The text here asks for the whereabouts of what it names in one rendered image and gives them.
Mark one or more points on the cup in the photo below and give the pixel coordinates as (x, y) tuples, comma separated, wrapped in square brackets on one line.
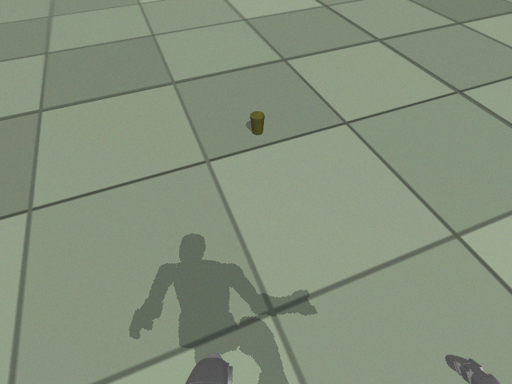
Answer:
[(257, 122)]

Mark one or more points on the right robot hand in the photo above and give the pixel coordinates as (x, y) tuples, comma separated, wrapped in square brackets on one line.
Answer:
[(471, 371)]

